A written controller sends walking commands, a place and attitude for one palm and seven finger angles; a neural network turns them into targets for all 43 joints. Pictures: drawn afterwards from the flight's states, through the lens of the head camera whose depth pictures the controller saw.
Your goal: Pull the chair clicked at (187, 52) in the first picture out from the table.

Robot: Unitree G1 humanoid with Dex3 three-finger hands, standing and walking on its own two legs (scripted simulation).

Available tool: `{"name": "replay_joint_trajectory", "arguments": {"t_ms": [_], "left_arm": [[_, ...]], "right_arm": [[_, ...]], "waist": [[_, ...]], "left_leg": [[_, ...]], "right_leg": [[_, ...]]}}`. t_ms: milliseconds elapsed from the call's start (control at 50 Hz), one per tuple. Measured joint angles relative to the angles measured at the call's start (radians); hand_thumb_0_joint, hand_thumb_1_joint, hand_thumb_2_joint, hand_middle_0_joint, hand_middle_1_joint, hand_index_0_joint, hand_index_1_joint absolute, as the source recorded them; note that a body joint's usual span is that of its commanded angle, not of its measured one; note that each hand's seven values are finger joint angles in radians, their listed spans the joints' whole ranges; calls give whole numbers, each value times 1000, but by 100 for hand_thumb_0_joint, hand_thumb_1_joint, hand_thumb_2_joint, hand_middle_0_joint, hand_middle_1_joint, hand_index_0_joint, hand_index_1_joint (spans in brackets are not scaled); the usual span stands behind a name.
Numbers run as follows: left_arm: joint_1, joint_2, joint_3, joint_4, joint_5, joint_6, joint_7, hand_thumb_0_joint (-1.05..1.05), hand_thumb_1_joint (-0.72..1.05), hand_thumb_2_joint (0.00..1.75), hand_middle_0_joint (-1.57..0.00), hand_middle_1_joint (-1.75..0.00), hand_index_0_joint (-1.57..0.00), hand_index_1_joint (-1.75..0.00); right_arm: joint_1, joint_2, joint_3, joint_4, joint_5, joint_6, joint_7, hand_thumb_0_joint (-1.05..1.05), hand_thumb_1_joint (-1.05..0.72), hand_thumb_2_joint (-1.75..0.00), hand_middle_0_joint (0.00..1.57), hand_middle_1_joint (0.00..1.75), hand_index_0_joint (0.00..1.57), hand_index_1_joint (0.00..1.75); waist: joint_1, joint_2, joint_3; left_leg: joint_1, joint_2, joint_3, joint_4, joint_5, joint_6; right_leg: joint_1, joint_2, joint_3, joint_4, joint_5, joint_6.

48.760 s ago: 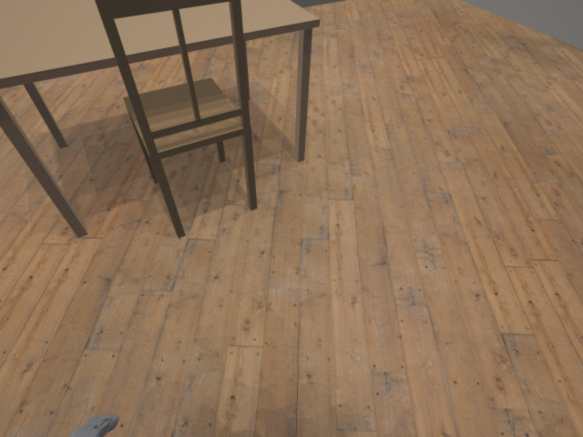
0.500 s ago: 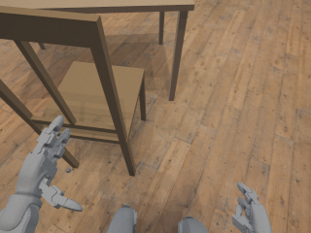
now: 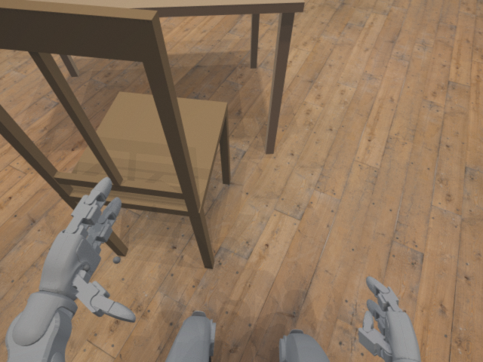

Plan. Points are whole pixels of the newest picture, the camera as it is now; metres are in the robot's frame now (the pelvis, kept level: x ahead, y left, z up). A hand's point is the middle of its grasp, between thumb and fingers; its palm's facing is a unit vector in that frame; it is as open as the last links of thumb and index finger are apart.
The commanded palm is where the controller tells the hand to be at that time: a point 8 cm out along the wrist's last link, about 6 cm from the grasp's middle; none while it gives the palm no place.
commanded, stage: aim the fingers beside a spindle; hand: left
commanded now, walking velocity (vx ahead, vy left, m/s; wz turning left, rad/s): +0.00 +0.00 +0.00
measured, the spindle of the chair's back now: (87, 131) +0.50 +0.33 +0.05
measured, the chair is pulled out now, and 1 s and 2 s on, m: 0.31 0.31 0.31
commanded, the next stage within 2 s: none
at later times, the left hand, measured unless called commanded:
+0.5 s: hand (140, 236) +0.30 +0.18 +0.04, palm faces -0.10 -0.99 -0.04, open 17.0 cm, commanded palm +0.28 +0.23 +0.04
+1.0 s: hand (164, 235) +0.31 +0.15 +0.02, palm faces -0.13 -0.99 -0.05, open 16.9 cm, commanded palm +0.30 +0.21 +0.02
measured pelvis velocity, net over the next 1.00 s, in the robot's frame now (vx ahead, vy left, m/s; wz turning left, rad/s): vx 0.01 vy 0.00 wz -0.01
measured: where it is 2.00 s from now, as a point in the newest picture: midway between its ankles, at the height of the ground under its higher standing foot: outside the picture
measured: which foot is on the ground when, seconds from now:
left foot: down 0.00-1.00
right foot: down 0.00-1.00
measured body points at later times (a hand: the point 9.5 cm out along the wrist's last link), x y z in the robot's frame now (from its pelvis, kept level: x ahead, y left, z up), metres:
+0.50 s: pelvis +0.00 +0.01 -0.01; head +0.09 +0.02 +0.43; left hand +0.30 +0.24 +0.04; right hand +0.17 -0.23 -0.09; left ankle +0.06 +0.15 -0.64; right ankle +0.01 -0.13 -0.63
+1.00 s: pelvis +0.01 +0.00 -0.02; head +0.11 +0.00 +0.42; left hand +0.31 +0.21 +0.02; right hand +0.19 -0.24 -0.11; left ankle +0.06 +0.15 -0.63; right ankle +0.01 -0.13 -0.64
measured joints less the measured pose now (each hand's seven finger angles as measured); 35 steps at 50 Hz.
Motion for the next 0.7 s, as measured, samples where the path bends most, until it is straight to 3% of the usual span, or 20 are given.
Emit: {"name": "replay_joint_trajectory", "arguments": {"t_ms": [160,300,520,700], "left_arm": [[-73,-9,-22,5,24,-10,40,-1,-50,30,-6,-8,-6,-8],[-86,-15,-39,19,47,19,76,-1,-50,30,-6,-8,-6,-8],[-134,-35,-73,38,77,-11,117,-1,-50,30,-6,-8,-6,-8],[-152,-47,-88,63,95,14,130,-1,-50,30,-6,-8,-6,-8]], "right_arm": [[13,0,3,9,-6,-11,1,2,-90,-90,21,30,20,30],[28,5,5,6,-9,6,15,2,-90,-90,21,30,20,30],[13,3,4,6,-21,17,26,2,-90,-90,21,30,20,30],[-2,8,2,-9,-24,48,38,2,-90,-90,21,30,20,30]], "waist": [[-12,-9,2],[-24,-7,-8],[-22,-10,-15],[-22,-12,-26]], "left_leg": [[-38,0,5,24,-1,4],[-50,-4,13,25,-4,11],[-86,-9,16,52,-23,16],[-102,-9,22,61,-38,14]], "right_leg": [[-38,0,7,21,2,6],[-50,-4,15,19,1,14],[-84,-9,18,44,-18,18],[-104,-10,24,59,-35,17]]}}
